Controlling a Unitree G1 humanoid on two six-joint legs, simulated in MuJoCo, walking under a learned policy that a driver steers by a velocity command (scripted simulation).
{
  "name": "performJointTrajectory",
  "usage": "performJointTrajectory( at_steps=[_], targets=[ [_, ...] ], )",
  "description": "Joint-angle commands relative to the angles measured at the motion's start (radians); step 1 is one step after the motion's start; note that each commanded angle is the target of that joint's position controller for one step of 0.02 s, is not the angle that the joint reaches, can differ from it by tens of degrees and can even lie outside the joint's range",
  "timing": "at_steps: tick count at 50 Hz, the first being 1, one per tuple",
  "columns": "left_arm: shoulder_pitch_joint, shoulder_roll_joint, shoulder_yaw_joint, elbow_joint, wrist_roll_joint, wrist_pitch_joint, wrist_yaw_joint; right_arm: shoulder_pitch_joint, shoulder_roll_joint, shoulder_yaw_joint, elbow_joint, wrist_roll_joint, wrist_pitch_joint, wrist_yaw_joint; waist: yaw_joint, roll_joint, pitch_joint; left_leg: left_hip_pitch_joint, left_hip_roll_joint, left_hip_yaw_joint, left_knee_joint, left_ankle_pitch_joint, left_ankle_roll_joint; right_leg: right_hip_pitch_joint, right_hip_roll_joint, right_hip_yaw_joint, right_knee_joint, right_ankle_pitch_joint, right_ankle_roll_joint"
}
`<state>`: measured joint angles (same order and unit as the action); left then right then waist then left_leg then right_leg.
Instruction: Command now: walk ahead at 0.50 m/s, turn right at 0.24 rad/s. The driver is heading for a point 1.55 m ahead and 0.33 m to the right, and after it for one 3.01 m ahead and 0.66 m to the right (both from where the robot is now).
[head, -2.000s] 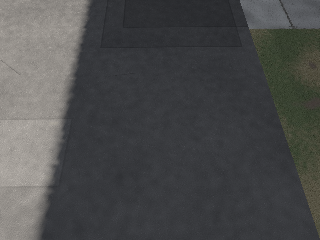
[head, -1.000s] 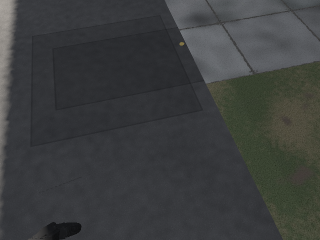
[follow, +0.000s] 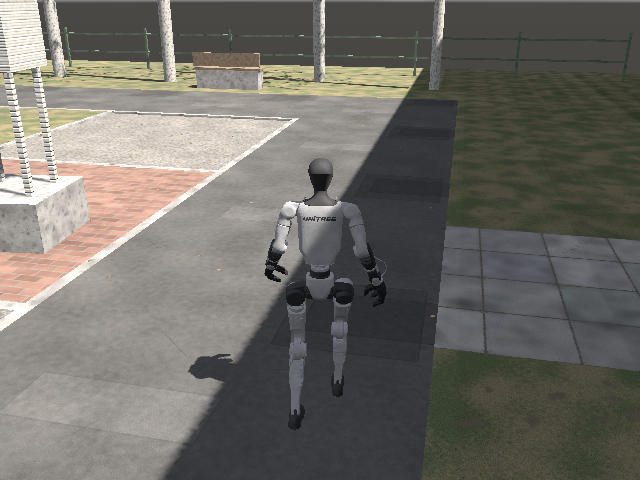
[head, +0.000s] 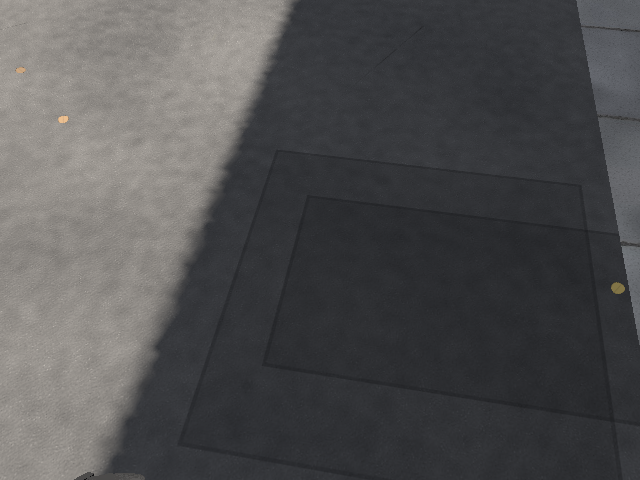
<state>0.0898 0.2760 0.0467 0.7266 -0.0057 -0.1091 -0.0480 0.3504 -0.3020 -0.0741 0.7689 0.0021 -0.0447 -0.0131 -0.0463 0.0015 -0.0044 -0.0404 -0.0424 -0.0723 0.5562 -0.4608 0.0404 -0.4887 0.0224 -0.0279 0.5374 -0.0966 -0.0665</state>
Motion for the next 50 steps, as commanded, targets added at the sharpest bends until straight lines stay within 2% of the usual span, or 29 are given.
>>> performJointTrajectory(
  at_steps=[1,2,3,4,5,8,11,14,17,20,22,23,24,25,26,27,28,29,30,32,36,40,42,45,46,47,48,49,50],
  targets=[
    [0.337,0.242,0.078,0.016,-0.018,0.001,-0.003,0.083,-0.05,0.005,-0.096,-0.011,-0.04,-0.002,0.116,-0.313,-0.336,-0.619,-0.052,-0.004,0.716,-0.067,-0.039,0.834,-0.356,0.809,-0.215,-0.166,-0.313],
    [0.298,0.183,0.059,0.004,-0.027,0.005,0.0,0.003,-0.115,-0.004,-0.114,0.015,-0.058,0.01,0.135,-0.197,-0.219,-0.743,0.014,-0.071,0.784,-0.044,-0.024,0.779,-0.347,0.774,-0.248,-0.319,-0.265],
    [0.245,0.157,0.051,-0.017,-0.014,0.013,0.006,-0.091,-0.12,-0.002,-0.135,0.025,-0.07,0.017,0.135,-0.101,-0.119,-0.754,0.055,-0.052,0.757,0.034,-0.014,0.652,-0.31,0.649,-0.257,-0.29,-0.23],
    [0.204,0.146,0.045,-0.026,-0.003,0.019,0.008,-0.141,-0.111,-0.002,-0.148,0.007,-0.078,0.017,0.11,-0.022,-0.038,-0.735,0.086,-0.034,0.674,0.088,-0.012,0.517,-0.271,0.558,-0.276,-0.191,-0.213],
    [0.178,0.127,0.038,-0.036,0.002,0.019,0.012,-0.143,-0.113,-0.009,-0.151,-0.013,-0.077,0.014,0.08,-0.016,-0.026,-0.678,0.115,-0.035,0.59,0.132,-0.016,0.441,-0.239,0.501,-0.29,-0.093,-0.201],
    [0.168,0.134,0.039,-0.044,-0.002,0.021,0.024,-0.113,-0.081,-0.007,-0.151,-0.021,-0.061,0.008,0.041,-0.073,-0.03,-0.601,0.121,-0.008,0.469,0.167,-0.053,0.347,-0.187,0.413,-0.32,0.078,-0.21],
    [0.205,0.168,0.051,-0.029,-0.01,0.024,0.043,-0.196,-0.057,0.002,-0.171,-0.021,-0.052,0.0,0.061,-0.062,-0.009,-0.608,0.105,0.008,0.3,0.305,-0.091,0.301,-0.159,0.348,-0.329,0.159,-0.2],
    [0.252,0.169,0.053,-0.009,-0.02,0.038,0.057,-0.302,-0.032,0.01,-0.19,-0.015,-0.06,0.006,0.1,-0.078,-0.002,-0.548,0.068,0.009,0.11,0.478,-0.103,0.276,-0.116,0.31,-0.307,0.141,-0.156],
    [0.307,0.166,0.053,0.009,-0.025,0.052,0.064,-0.392,-0.034,0.011,-0.208,-0.003,-0.073,0.021,0.132,-0.085,0.004,-0.499,0.033,0.008,-0.001,0.534,-0.099,0.299,-0.122,0.351,-0.271,0.104,-0.142],
    [0.327,0.163,0.054,0.015,-0.026,0.067,0.07,-0.426,-0.056,0.002,-0.22,0.005,-0.087,0.034,0.13,-0.096,0.008,-0.473,0.015,-0.013,-0.084,0.47,-0.08,0.383,-0.147,0.434,-0.205,0.076,-0.131],
    [0.303,0.167,0.059,0.008,-0.024,0.074,0.073,-0.376,-0.08,-0.011,-0.209,0.009,-0.095,0.033,0.093,-0.129,0.0,-0.39,0.013,-0.01,-0.118,0.401,-0.052,0.401,-0.156,0.475,-0.149,0.124,-0.115],
    [0.278,0.155,0.056,-0.002,-0.023,0.075,0.071,-0.293,-0.1,-0.023,-0.188,0.006,-0.099,0.028,0.044,-0.13,-0.038,-0.262,0.016,0.006,-0.165,0.422,-0.023,0.382,-0.126,0.46,-0.082,0.188,-0.093],
    [0.253,0.118,0.043,-0.022,-0.015,0.071,0.066,-0.166,-0.136,-0.038,-0.171,-0.008,-0.103,0.019,-0.02,-0.105,-0.145,-0.032,0.105,-0.054,-0.134,0.431,0.031,0.303,-0.081,0.412,0.09,0.194,-0.061],
    [0.271,0.063,0.027,-0.05,-0.002,0.066,0.067,-0.011,-0.2,-0.054,-0.157,-0.02,-0.097,0.009,-0.064,0.036,-0.291,0.273,0.29,-0.278,-0.12,0.373,0.108,0.099,0.017,0.294,0.384,-0.034,-0.012],
    [0.407,0.045,0.013,-0.068,-0.025,0.056,0.065,0.031,-0.226,-0.061,-0.121,-0.016,-0.081,0.02,0.004,0.359,-0.359,0.445,0.473,-0.683,-0.194,0.203,0.237,-0.193,0.079,0.218,0.622,-0.525,0.027],
    [0.383,0.142,0.031,-0.04,-0.036,0.06,0.066,-0.009,-0.126,-0.04,-0.14,0.002,-0.074,0.019,-0.013,0.219,-0.244,0.357,0.454,-0.66,-0.223,0.037,0.209,-0.284,-0.01,0.233,0.726,-0.465,0.041],
    [0.277,0.176,0.042,-0.05,-0.028,0.065,0.062,-0.049,-0.08,-0.027,-0.143,0.003,-0.067,0.015,-0.034,0.116,-0.114,0.222,0.401,-0.484,-0.243,0.073,0.166,-0.294,-0.039,0.199,0.738,-0.371,0.052],
    [0.228,0.159,0.043,-0.062,-0.018,0.067,0.062,-0.091,-0.075,-0.021,-0.139,-0.007,-0.062,0.016,-0.013,0.052,-0.048,0.103,0.357,-0.38,-0.273,0.173,0.147,-0.267,-0.068,0.172,0.715,-0.304,0.058],
    [0.2,0.142,0.044,-0.074,-0.01,0.066,0.058,-0.107,-0.061,-0.015,-0.127,-0.011,-0.061,0.019,0.003,0.055,-0.003,0.021,0.324,-0.316,-0.3,0.26,0.148,-0.247,-0.089,0.17,0.676,-0.263,0.061],
    [0.213,0.094,0.036,-0.076,-0.02,0.07,0.048,-0.117,-0.049,-0.01,-0.105,-0.015,-0.07,0.025,0.035,0.097,0.012,-0.074,0.28,-0.212,-0.353,0.338,0.152,-0.182,-0.11,0.153,0.622,-0.235,0.06],
    [0.137,0.053,0.017,-0.1,-0.004,0.066,0.041,-0.107,-0.099,-0.024,-0.06,-0.001,-0.079,0.03,0.04,0.073,0.025,-0.092,0.28,-0.1,-0.406,0.476,0.188,-0.198,-0.125,0.127,0.427,-0.126,0.074],
    [0.008,0.039,-0.001,-0.122,-0.004,0.044,0.02,-0.076,-0.137,-0.028,-0.026,0.015,-0.064,0.027,-0.003,0.06,0.036,-0.101,0.241,0.012,-0.405,0.523,0.156,-0.107,-0.111,0.058,0.17,0.072,0.068],
    [-0.053,0.049,0.0,-0.143,-0.011,0.04,0.014,-0.027,-0.157,-0.031,0.0,0.023,-0.055,0.028,-0.025,0.067,0.041,-0.07,0.259,0.012,-0.395,0.51,0.148,-0.08,-0.095,0.041,0.103,0.088,0.062],
    [-0.091,0.076,0.008,-0.168,-0.014,0.037,0.007,0.007,-0.176,-0.035,0.031,0.033,-0.038,0.025,-0.014,0.086,0.05,0.013,0.304,0.0,-0.349,0.554,0.126,-0.057,-0.075,0.032,0.029,0.008,0.026],
    [-0.066,0.09,0.015,-0.165,-0.011,0.035,0.007,0.009,-0.181,-0.034,0.039,0.035,-0.031,0.023,0.01,0.09,0.037,0.017,0.304,-0.004,-0.304,0.628,0.114,0.009,-0.06,0.02,-0.003,-0.014,0.012],
    [0.02,0.114,0.031,-0.143,-0.006,0.032,0.011,-0.001,-0.18,-0.029,0.043,0.039,-0.026,0.021,0.068,0.084,-0.008,0.001,0.277,0.022,-0.203,0.762,0.092,0.151,-0.032,-0.002,-0.053,0.0,-0.009],
    [0.165,0.164,0.057,-0.102,0.0,0.033,0.021,0.007,-0.155,-0.017,0.044,0.032,-0.025,0.019,0.136,0.067,-0.1,-0.076,0.225,0.057,-0.023,0.8,0.062,0.379,-0.035,0.007,-0.054,0.021,-0.036],
    [0.353,0.255,0.082,-0.077,0.016,0.039,0.037,0.005,-0.087,0.013,0.011,-0.001,-0.031,0.018,0.203,-0.073,-0.264,-0.296,0.158,0.103,0.314,0.477,0.013,0.688,-0.266,0.25,-0.022,0.077,-0.106],
    [0.365,0.298,0.084,-0.072,0.019,0.045,0.036,0.118,0.002,0.039,0.001,0.012,-0.048,0.021,0.14,-0.309,-0.385,-0.61,0.017,0.046,0.606,-0.126,-0.027,0.891,-0.458,0.666,-0.149,-0.135,-0.234]
  ],
)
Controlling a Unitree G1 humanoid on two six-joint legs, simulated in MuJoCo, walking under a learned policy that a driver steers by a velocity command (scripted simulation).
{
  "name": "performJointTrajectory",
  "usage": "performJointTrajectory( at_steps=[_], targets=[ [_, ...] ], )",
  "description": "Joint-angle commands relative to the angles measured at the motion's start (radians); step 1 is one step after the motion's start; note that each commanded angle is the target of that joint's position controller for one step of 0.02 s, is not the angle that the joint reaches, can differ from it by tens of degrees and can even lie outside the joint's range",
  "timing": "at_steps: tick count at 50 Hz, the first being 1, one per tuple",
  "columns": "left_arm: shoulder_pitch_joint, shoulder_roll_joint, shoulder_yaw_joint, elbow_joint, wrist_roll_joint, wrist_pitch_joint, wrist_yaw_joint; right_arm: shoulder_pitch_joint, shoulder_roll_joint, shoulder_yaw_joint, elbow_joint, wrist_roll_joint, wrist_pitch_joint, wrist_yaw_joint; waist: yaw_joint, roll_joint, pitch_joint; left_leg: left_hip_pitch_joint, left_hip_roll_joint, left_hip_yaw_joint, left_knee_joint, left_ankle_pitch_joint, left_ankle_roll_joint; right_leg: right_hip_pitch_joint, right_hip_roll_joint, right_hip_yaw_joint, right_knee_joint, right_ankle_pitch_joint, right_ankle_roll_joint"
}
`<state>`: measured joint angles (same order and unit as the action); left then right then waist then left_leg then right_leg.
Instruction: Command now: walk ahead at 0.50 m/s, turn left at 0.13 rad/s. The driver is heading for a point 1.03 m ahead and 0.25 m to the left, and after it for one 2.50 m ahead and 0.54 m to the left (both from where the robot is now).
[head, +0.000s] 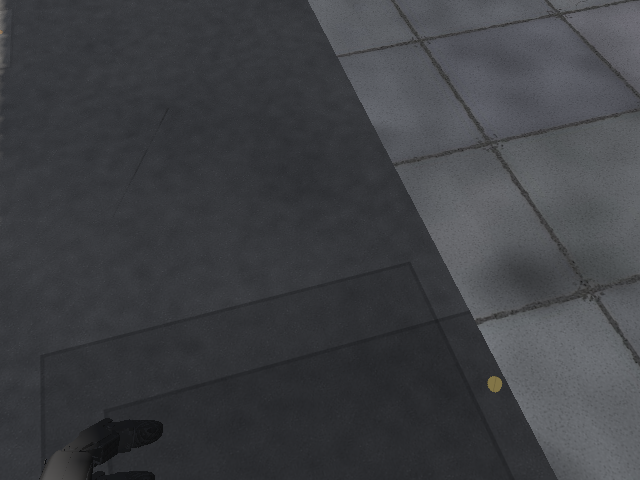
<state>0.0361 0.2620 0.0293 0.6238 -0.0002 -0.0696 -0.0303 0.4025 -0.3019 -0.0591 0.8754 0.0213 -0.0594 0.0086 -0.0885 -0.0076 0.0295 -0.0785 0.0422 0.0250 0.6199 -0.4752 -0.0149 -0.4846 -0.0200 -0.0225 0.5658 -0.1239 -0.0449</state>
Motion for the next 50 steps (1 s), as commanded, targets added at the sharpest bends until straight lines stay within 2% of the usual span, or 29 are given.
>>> performJointTrajectory(
  at_steps=[1,2,3,4,6,9,11,14,18,20,22,23,24,25,26,27,28,29,30,31,32,34,36,40,42,45,48,49,50],
  targets=[
    [0.41,0.215,0.079,0.029,0.007,0.003,0.016,-0.005,-0.116,-0.007,-0.09,0.017,-0.039,0.0,0.224,-0.158,-0.337,-0.664,-0.026,-0.155,0.648,-0.104,0.033,0.806,-0.383,0.652,-0.228,-0.219,-0.223],
    [0.353,0.181,0.065,0.033,-0.001,-0.002,0.015,-0.076,-0.141,-0.018,-0.116,0.029,-0.041,0.002,0.204,-0.136,-0.202,-0.711,0.013,-0.138,0.648,-0.012,0.042,0.689,-0.352,0.502,-0.25,-0.194,-0.187],
    [0.285,0.15,0.055,0.033,0.001,-0.006,0.011,-0.106,-0.126,-0.017,-0.117,0.02,-0.035,-0.003,0.168,-0.088,-0.139,-0.677,0.052,-0.119,0.609,0.072,0.037,0.569,-0.308,0.402,-0.282,-0.13,-0.168],
    [0.231,0.119,0.048,0.034,0.004,-0.012,0.007,-0.112,-0.117,-0.021,-0.116,0.007,-0.025,-0.006,0.137,-0.095,-0.085,-0.641,0.076,-0.118,0.564,0.132,0.031,0.474,-0.273,0.32,-0.32,-0.073,-0.158],
    [0.187,0.096,0.048,0.046,0.013,-0.032,0.005,-0.068,-0.077,-0.019,-0.098,0.011,0.003,-0.006,0.09,-0.111,-0.061,-0.547,0.097,-0.124,0.543,0.202,0.019,0.364,-0.246,0.214,-0.387,0.008,-0.153],
    [0.182,0.11,0.059,0.079,0.019,-0.05,0.014,-0.103,-0.049,-0.019,-0.111,0.008,0.025,-0.01,0.075,-0.067,-0.016,-0.592,0.095,-0.144,0.486,0.297,0.002,0.339,-0.246,0.094,-0.432,0.134,-0.156],
    [0.199,0.12,0.064,0.1,0.021,-0.049,0.023,-0.145,-0.041,-0.018,-0.126,0.003,0.025,-0.006,0.083,-0.053,0.001,-0.629,0.089,-0.153,0.395,0.391,-0.003,0.366,-0.239,0.026,-0.44,0.179,-0.149],
    [0.206,0.142,0.07,0.118,0.016,-0.042,0.034,-0.228,-0.024,-0.009,-0.15,0.0,0.018,0.014,0.109,-0.043,0.027,-0.604,0.078,-0.102,0.216,0.525,0.006,0.382,-0.22,-0.072,-0.452,0.193,-0.125],
    [0.275,0.175,0.083,0.158,0.0,-0.022,0.042,-0.363,-0.011,0.002,-0.211,-0.001,0.017,0.038,0.161,-0.02,0.075,-0.631,0.068,-0.037,0.074,0.521,0.037,0.488,-0.257,-0.13,-0.435,0.216,-0.115],
    [0.292,0.188,0.089,0.173,-0.011,-0.006,0.043,-0.397,-0.018,0.001,-0.24,0.0,0.018,0.05,0.164,-0.027,0.081,-0.642,0.054,-0.007,0.036,0.452,0.061,0.561,-0.275,-0.15,-0.391,0.289,-0.103],
    [0.278,0.213,0.095,0.175,-0.018,0.009,0.047,-0.382,-0.04,-0.01,-0.258,0.0,0.02,0.057,0.134,-0.054,0.046,-0.565,0.006,0.047,0.02,0.357,0.096,0.601,-0.278,-0.179,-0.293,0.565,-0.081],
    [0.27,0.229,0.1,0.172,-0.021,0.017,0.052,-0.34,-0.06,-0.021,-0.257,0.0,0.024,0.058,0.104,-0.076,0.004,-0.49,-0.032,0.079,0.027,0.303,0.117,0.613,-0.275,-0.19,-0.207,0.742,-0.069],
    [0.257,0.239,0.101,0.168,-0.024,0.026,0.056,-0.24,-0.093,-0.041,-0.237,0.003,0.026,0.055,0.044,-0.084,-0.055,-0.358,-0.076,0.102,0.016,0.273,0.143,0.595,-0.26,-0.205,-0.06,0.859,-0.054],
    [0.243,0.231,0.096,0.163,-0.028,0.029,0.059,-0.078,-0.148,-0.074,-0.197,0.005,0.029,0.042,-0.045,-0.061,-0.139,-0.112,-0.116,0.093,-0.054,0.333,0.182,0.494,-0.22,-0.227,0.158,0.809,-0.02],
    [0.271,0.172,0.073,0.143,0.002,0.018,0.06,0.048,-0.245,-0.106,-0.17,0.007,0.041,0.018,-0.076,0.092,-0.227,0.187,0.042,-0.17,-0.076,0.367,0.246,0.223,-0.163,-0.226,0.482,0.362,0.03],
    [0.324,0.059,0.037,0.086,0.013,-0.015,0.049,-0.025,-0.314,-0.107,-0.205,0.008,0.031,0.017,0.044,0.289,-0.326,0.448,0.269,-0.778,-0.241,0.176,0.452,-0.186,0.075,-0.069,0.825,-0.449,0.09],
    [0.224,0.152,0.051,0.074,-0.022,-0.055,0.031,-0.004,-0.228,-0.081,-0.218,0.001,0.017,0.026,-0.034,0.142,-0.376,0.463,0.292,-0.836,-0.336,0.117,0.431,-0.287,0.032,0.131,0.87,-0.439,0.064],
    [0.153,0.166,0.054,0.047,-0.051,-0.072,0.024,-0.026,-0.177,-0.068,-0.21,-0.005,0.004,0.026,-0.028,0.105,-0.243,0.363,0.26,-0.683,-0.335,0.169,0.386,-0.334,-0.011,0.12,0.826,-0.361,0.04],
    [0.147,0.151,0.051,0.052,-0.035,-0.078,0.03,-0.084,-0.15,-0.059,-0.212,-0.002,-0.003,0.028,0.025,0.015,-0.142,0.204,0.209,-0.555,-0.332,0.284,0.346,-0.297,-0.057,0.115,0.721,-0.284,0.032],
    [0.148,0.162,0.059,0.063,-0.006,-0.074,0.037,-0.144,-0.113,-0.048,-0.223,-0.005,-0.006,0.024,0.059,0.015,-0.109,0.092,0.172,-0.47,-0.338,0.386,0.321,-0.23,-0.087,0.114,0.632,-0.241,0.038],
    [0.168,0.166,0.064,0.069,0.004,-0.062,0.036,-0.177,-0.098,-0.041,-0.242,-0.015,-0.006,0.019,0.089,0.031,-0.089,0.011,0.145,-0.426,-0.36,0.456,0.315,-0.169,-0.101,0.116,0.599,-0.209,0.045],
    [0.183,0.145,0.063,0.067,0.013,-0.04,0.035,-0.182,-0.113,-0.045,-0.247,-0.014,-0.009,0.01,0.109,0.037,-0.079,-0.072,0.129,-0.384,-0.388,0.557,0.326,-0.126,-0.098,0.099,0.526,-0.18,0.075],
    [0.146,0.119,0.054,0.055,0.017,-0.026,0.037,-0.16,-0.133,-0.049,-0.235,-0.012,-0.011,-0.004,0.104,0.036,-0.056,-0.124,0.106,-0.316,-0.403,0.608,0.317,-0.133,-0.088,0.077,0.419,-0.098,0.105],
    [0.011,0.075,0.031,0.032,0.01,-0.032,0.023,-0.105,-0.126,-0.043,-0.202,-0.008,-0.006,-0.018,0.039,0.077,-0.033,-0.158,0.042,-0.213,-0.398,0.535,0.244,-0.062,-0.049,0.052,0.111,0.198,0.114],
    [-0.049,0.078,0.028,0.018,-0.001,-0.039,0.013,-0.064,-0.134,-0.042,-0.181,-0.007,-0.006,-0.017,0.007,0.086,-0.018,-0.144,0.064,-0.234,-0.4,0.456,0.237,-0.033,-0.031,0.047,0.034,0.271,0.105],
    [-0.09,0.104,0.032,0.003,-0.01,-0.046,-0.002,-0.03,-0.14,-0.042,-0.154,-0.007,-0.005,-0.014,-0.011,0.093,0.007,-0.005,0.132,-0.267,-0.361,0.46,0.233,-0.108,-0.036,0.054,-0.029,0.226,0.062],
    [-0.076,0.12,0.035,-0.006,-0.014,-0.05,-0.015,-0.018,-0.151,-0.047,-0.131,-0.012,0.004,-0.019,0.007,0.106,0.018,0.123,0.187,-0.267,-0.308,0.615,0.209,-0.138,-0.026,0.042,-0.053,0.086,0.003],
    [-0.03,0.132,0.041,0.003,-0.014,-0.05,-0.017,-0.036,-0.158,-0.048,-0.131,-0.012,0.007,-0.021,0.035,0.114,-0.006,0.139,0.178,-0.242,-0.258,0.766,0.194,-0.075,-0.003,0.022,-0.062,0.044,-0.02],
    [0.065,0.153,0.055,0.03,-0.012,-0.049,-0.015,-0.06,-0.159,-0.047,-0.135,-0.014,0.012,-0.024,0.091,0.108,-0.069,0.136,0.146,-0.196,-0.15,0.954,0.174,0.062,0.035,-0.012,-0.085,0.055,-0.048]
  ],
)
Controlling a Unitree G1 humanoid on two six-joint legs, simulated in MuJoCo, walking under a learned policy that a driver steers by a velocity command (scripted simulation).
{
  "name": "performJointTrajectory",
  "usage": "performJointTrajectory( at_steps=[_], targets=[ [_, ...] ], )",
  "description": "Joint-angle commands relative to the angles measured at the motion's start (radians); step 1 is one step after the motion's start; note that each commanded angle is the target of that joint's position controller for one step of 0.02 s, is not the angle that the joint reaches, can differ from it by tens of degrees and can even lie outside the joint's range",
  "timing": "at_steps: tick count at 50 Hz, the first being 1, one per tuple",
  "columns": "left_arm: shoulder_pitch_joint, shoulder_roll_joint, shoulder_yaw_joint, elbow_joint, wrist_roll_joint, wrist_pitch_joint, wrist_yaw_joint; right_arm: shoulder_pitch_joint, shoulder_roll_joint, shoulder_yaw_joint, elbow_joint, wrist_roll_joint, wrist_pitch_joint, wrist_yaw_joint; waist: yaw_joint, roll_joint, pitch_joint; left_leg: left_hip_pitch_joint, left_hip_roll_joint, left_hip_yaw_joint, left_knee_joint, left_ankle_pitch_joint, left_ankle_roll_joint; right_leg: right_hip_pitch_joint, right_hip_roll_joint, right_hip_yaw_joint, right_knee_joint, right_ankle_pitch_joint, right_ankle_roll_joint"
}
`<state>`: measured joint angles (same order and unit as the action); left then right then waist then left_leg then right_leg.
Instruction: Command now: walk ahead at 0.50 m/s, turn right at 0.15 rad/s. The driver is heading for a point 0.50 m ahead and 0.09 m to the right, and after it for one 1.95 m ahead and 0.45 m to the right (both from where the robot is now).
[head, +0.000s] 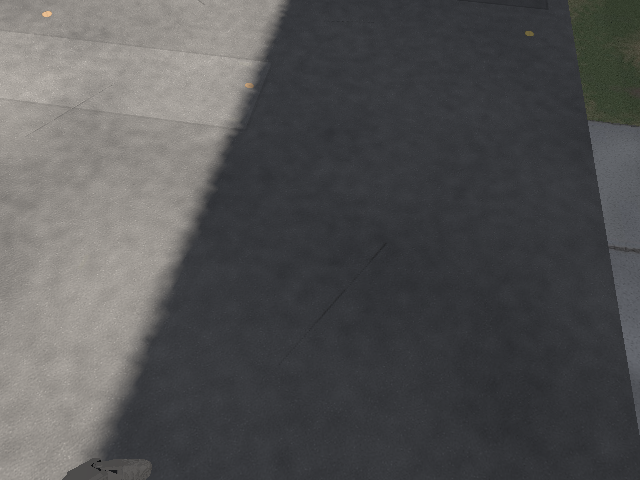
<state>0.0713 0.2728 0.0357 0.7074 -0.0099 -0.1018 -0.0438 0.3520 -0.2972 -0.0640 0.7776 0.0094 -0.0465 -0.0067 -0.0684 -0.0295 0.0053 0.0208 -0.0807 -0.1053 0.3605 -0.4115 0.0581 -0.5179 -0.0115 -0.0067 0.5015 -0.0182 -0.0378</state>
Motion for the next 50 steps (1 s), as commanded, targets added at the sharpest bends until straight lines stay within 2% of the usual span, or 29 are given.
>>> performJointTrajectory(
  at_steps=[1,2,3,4,5,6,7,8,11,17,22,24,25,26,27,28,29,30,32,34,36,39,42,44,45,46,47,48,50],
  targets=[
    [0.171,0.181,0.066,-0.017,0.004,-0.015,0.002,-0.021,-0.147,-0.033,-0.047,-0.008,0.002,-0.012,0.137,0.1,-0.152,-0.031,0.221,-0.013,0.295,0.94,0.071,0.315,0.007,0.006,-0.006,0.005,-0.096],
    [0.311,0.251,0.081,-0.003,0.007,-0.012,0.003,0.023,-0.104,-0.014,-0.072,-0.035,-0.003,-0.018,0.158,-0.052,-0.289,-0.256,0.136,0.043,0.609,0.619,0.025,0.612,-0.169,0.28,0.013,0.046,-0.187],
    [0.345,0.277,0.088,0.02,-0.004,-0.006,-0.007,0.123,-0.035,0.005,-0.078,-0.022,-0.024,-0.007,0.104,-0.302,-0.338,-0.635,-0.017,0.047,0.881,-0.113,-0.043,0.866,-0.324,0.747,-0.137,-0.202,-0.328],
    [0.334,0.188,0.067,0.011,-0.024,-0.002,-0.006,0.036,-0.119,-0.004,-0.084,-0.003,-0.043,0.004,0.15,-0.167,-0.269,-0.76,0.043,-0.042,0.95,-0.117,-0.034,0.852,-0.312,0.78,-0.202,-0.407,-0.289],
    [0.27,0.159,0.058,-0.005,-0.014,0.005,0.002,-0.081,-0.144,-0.011,-0.114,0.015,-0.058,0.012,0.158,-0.084,-0.13,-0.802,0.083,-0.024,0.928,-0.021,-0.027,0.721,-0.28,0.646,-0.221,-0.368,-0.252],
    [0.231,0.158,0.055,-0.018,0.001,0.01,0.005,-0.139,-0.131,-0.007,-0.126,0.003,-0.069,0.012,0.142,0.007,-0.064,-0.78,0.114,-0.006,0.875,0.037,-0.026,0.6,-0.241,0.557,-0.235,-0.26,-0.236],
    [0.206,0.146,0.051,-0.025,0.004,0.014,0.008,-0.152,-0.124,-0.011,-0.133,-0.017,-0.074,0.01,0.114,0.035,-0.03,-0.745,0.138,-0.002,0.799,0.079,-0.034,0.518,-0.21,0.497,-0.249,-0.151,-0.232],
    [0.195,0.136,0.045,-0.031,0.011,0.014,0.012,-0.136,-0.115,-0.013,-0.136,-0.026,-0.073,0.01,0.085,0.005,-0.037,-0.69,0.152,-0.001,0.749,0.107,-0.044,0.471,-0.181,0.457,-0.264,-0.068,-0.229],
    [0.2,0.145,0.049,-0.031,-0.001,0.016,0.026,-0.127,-0.086,-0.009,-0.139,-0.028,-0.055,0.004,0.064,-0.036,-0.034,-0.657,0.152,0.029,0.625,0.123,-0.089,0.39,-0.148,0.377,-0.289,0.056,-0.243],
    [0.285,0.18,0.064,0.004,-0.015,0.039,0.057,-0.335,-0.041,0.009,-0.184,-0.019,-0.06,0.008,0.132,-0.048,-0.001,-0.554,0.09,0.045,0.251,0.461,-0.129,0.286,-0.073,0.29,-0.275,0.043,-0.177],
    [0.337,0.173,0.066,0.023,-0.021,0.061,0.067,-0.413,-0.076,-0.004,-0.207,-0.003,-0.08,0.026,0.141,-0.066,0.001,-0.493,0.058,0.011,0.114,0.426,-0.103,0.389,-0.112,0.41,-0.178,-0.024,-0.152],
    [0.308,0.175,0.071,0.014,-0.017,0.071,0.07,-0.351,-0.104,-0.019,-0.193,-0.005,-0.088,0.023,0.097,-0.097,-0.006,-0.408,0.055,0.018,0.068,0.367,-0.068,0.413,-0.108,0.441,-0.096,0.065,-0.126],
    [0.283,0.154,0.065,0.004,-0.013,0.073,0.069,-0.263,-0.126,-0.031,-0.171,-0.018,-0.092,0.017,0.049,-0.092,-0.059,-0.282,0.07,0.035,0.019,0.429,-0.034,0.41,-0.061,0.398,0.012,0.177,-0.09],
    [0.266,0.109,0.049,-0.023,0.002,0.071,0.068,-0.135,-0.171,-0.043,-0.159,-0.042,-0.097,0.011,-0.006,-0.043,-0.199,-0.036,0.204,-0.059,0.083,0.584,0.034,0.318,-0.013,0.341,0.234,0.129,-0.048],
    [0.419,0.041,0.027,-0.025,0.003,0.063,0.07,-0.048,-0.237,-0.056,-0.144,-0.06,-0.082,0.006,0.034,0.21,-0.348,0.318,0.448,-0.378,0.138,0.831,0.208,0.016,0.133,0.217,0.566,-0.38,0.031],
    [0.481,0.1,0.028,-0.019,-0.005,0.059,0.069,-0.016,-0.191,-0.051,-0.122,-0.025,-0.067,0.017,0.041,0.326,-0.401,0.341,0.543,-0.603,0.087,0.759,0.281,-0.12,0.115,0.204,0.752,-0.662,0.057],
    [0.417,0.166,0.049,-0.006,-0.013,0.067,0.07,-0.072,-0.117,-0.03,-0.141,-0.014,-0.059,0.018,0.027,0.193,-0.269,0.213,0.491,-0.486,0.066,0.718,0.242,-0.158,0.069,0.224,0.824,-0.602,0.076],
    [0.326,0.178,0.054,-0.021,-0.008,0.078,0.073,-0.128,-0.079,-0.014,-0.147,-0.018,-0.05,0.019,0.028,0.109,-0.179,0.093,0.433,-0.337,0.062,0.773,0.201,-0.156,0.04,0.182,0.814,-0.544,0.089],
    [0.268,0.143,0.053,-0.039,0.007,0.096,0.075,-0.196,-0.04,0.006,-0.127,-0.026,-0.045,0.028,0.073,0.093,-0.084,-0.105,0.344,-0.182,0.02,0.869,0.166,-0.089,-0.014,0.157,0.676,-0.49,0.097],
    [0.289,0.075,0.035,-0.033,0.004,0.108,0.072,-0.231,-0.054,0.004,-0.102,-0.035,-0.044,0.033,0.106,0.151,-0.074,-0.223,0.29,-0.088,-0.029,0.907,0.162,0.04,-0.017,0.105,0.51,-0.433,0.108],
    [0.276,0.055,0.025,-0.035,0.012,0.108,0.071,-0.259,-0.086,-0.004,-0.085,-0.031,-0.037,0.028,0.113,0.164,-0.11,-0.261,0.282,-0.037,-0.038,0.96,0.173,0.146,-0.02,0.074,0.356,-0.35,0.112],
    [0.222,0.07,0.023,-0.041,0.012,0.113,0.066,-0.24,-0.112,-0.009,-0.055,-0.016,-0.023,0.021,0.09,0.157,-0.147,-0.247,0.289,-0.019,-0.042,0.864,0.168,0.241,-0.015,0.058,0.203,-0.2,0.102],
    [0.177,0.084,0.029,-0.049,0.018,0.121,0.063,-0.246,-0.11,0.001,-0.032,-0.006,-0.012,0.023,0.097,0.137,-0.11,-0.288,0.276,-0.026,-0.026,0.585,0.137,0.34,-0.003,0.043,0.037,-0.104,0.066],
    [0.141,0.11,0.033,-0.07,0.035,0.121,0.067,-0.203,-0.067,0.021,-0.006,-0.008,-0.012,0.026,0.097,0.095,-0.078,-0.342,0.221,-0.022,0.004,0.326,0.049,0.437,-0.049,0.103,-0.1,0.034,0.021],
    [0.132,0.162,0.04,-0.089,0.037,0.123,0.076,-0.154,-0.047,0.03,0.0,-0.033,-0.015,0.029,0.06,0.002,-0.099,-0.385,0.159,0.022,0.066,0.174,-0.005,0.503,-0.149,0.195,-0.08,0.199,-0.018],
    [0.088,0.165,0.039,-0.082,0.031,0.128,0.078,-0.065,-0.019,0.036,0.018,-0.031,-0.013,0.027,-0.002,-0.119,-0.116,-0.349,0.104,0.085,0.058,0.068,-0.041,0.445,-0.176,0.213,-0.063,0.078,-0.073],
    [0.059,0.106,0.029,-0.09,0.024,0.127,0.068,-0.116,-0.043,0.036,0.022,-0.033,-0.004,0.021,0.034,-0.1,-0.082,-0.296,0.101,0.099,0.058,0.114,-0.064,0.361,-0.121,0.185,-0.075,-0.092,-0.058],
    [0.056,0.085,0.023,-0.089,0.029,0.124,0.061,-0.156,-0.069,0.029,0.02,-0.029,0.005,0.016,0.054,-0.075,-0.037,-0.311,0.098,0.1,0.066,0.142,-0.066,0.332,-0.085,0.164,-0.073,-0.132,-0.031],
    [0.069,0.097,0.024,-0.081,0.029,0.113,0.056,-0.152,-0.076,0.028,0.029,-0.029,0.018,0.008,0.058,-0.057,-0.02,-0.307,0.105,0.092,0.076,0.196,-0.062,0.323,-0.067,0.15,-0.052,-0.057,-0.011]
  ],
)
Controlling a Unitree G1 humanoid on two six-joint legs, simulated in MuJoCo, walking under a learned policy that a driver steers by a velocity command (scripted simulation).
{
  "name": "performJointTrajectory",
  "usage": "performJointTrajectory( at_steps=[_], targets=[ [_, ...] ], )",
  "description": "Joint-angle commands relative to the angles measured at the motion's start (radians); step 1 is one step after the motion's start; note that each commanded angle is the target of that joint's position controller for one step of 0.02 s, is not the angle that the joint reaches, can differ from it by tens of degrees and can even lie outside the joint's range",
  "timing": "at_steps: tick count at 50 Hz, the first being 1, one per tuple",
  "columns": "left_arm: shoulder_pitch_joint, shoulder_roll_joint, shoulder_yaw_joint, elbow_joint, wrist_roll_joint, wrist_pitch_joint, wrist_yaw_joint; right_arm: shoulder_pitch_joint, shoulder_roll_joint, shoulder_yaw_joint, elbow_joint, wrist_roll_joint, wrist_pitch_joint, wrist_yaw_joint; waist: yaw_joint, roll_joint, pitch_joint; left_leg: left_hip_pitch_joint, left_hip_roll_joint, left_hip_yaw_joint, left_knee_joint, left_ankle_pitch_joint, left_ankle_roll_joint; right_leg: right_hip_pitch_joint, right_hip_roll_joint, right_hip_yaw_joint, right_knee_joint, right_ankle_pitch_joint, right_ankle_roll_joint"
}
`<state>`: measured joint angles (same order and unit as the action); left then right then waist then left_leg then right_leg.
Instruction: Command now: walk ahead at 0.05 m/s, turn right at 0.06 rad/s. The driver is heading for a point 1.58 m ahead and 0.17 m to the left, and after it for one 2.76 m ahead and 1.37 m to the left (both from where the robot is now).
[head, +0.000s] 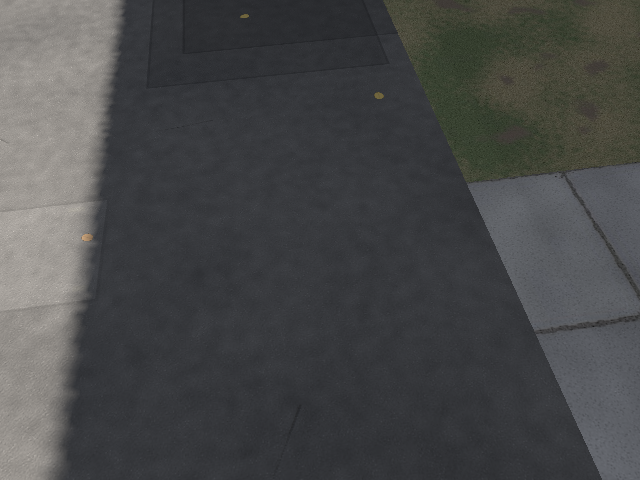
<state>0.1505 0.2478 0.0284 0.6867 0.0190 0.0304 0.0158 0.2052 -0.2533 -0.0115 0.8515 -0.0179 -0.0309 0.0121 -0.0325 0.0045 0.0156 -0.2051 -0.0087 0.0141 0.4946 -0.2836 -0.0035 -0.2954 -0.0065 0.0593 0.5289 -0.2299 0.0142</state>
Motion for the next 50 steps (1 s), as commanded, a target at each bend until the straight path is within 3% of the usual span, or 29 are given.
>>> performJointTrajectory(
  at_steps=[1,9,21,35,50],
  targets=[
    [0.0,0.123,0.032,-0.055,-0.003,-0.025,-0.003,0.003,-0.119,-0.025,-0.04,-0.001,0.004,-0.012,0.019,-0.086,-0.037,-0.069,0.039,-0.032,-0.057,0.094,0.001,0.106,-0.07,0.08,-0.065,0.198,-0.061],
    [-0.002,0.108,0.032,-0.033,-0.009,-0.031,0.0,-0.009,-0.115,-0.026,0.01,0.011,0.016,-0.023,0.019,-0.026,-0.069,-0.002,0.05,-0.036,-0.031,0.199,-0.004,0.13,-0.056,0.063,-0.023,0.355,-0.067],
    [0.013,0.1,0.037,0.064,-0.01,-0.035,0.006,-0.024,-0.118,-0.03,0.102,0.012,0.036,-0.042,0.014,-0.014,-0.033,0.017,0.051,-0.037,-0.057,0.152,-0.005,0.114,-0.034,0.038,-0.057,0.265,-0.054],
    [0.028,0.093,0.032,0.205,-0.014,-0.03,0.022,0.011,-0.092,-0.021,0.189,0.012,0.029,-0.05,0.019,-0.01,0.014,-0.026,0.041,-0.03,-0.097,0.062,-0.001,0.109,-0.015,0.014,-0.096,0.132,-0.038],
    [0.053,0.071,0.019,0.325,-0.018,-0.027,0.025,0.09,-0.055,-0.008,0.229,0.012,0.02,-0.053,0.025,-0.003,0.031,-0.041,0.033,-0.024,-0.111,0.047,0.005,0.096,-0.006,0.001,-0.11,0.098,-0.034]
  ],
)
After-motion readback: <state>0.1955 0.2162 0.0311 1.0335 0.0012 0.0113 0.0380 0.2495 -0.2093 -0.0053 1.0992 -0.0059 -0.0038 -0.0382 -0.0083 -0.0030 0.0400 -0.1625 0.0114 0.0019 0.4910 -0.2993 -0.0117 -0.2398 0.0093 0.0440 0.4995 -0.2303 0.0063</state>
